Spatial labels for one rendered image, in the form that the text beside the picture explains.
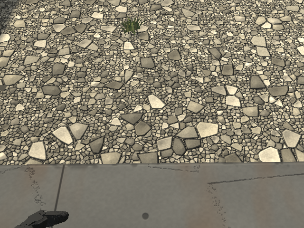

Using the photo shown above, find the robot left hand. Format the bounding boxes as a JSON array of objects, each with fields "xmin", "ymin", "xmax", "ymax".
[{"xmin": 14, "ymin": 210, "xmax": 69, "ymax": 228}]

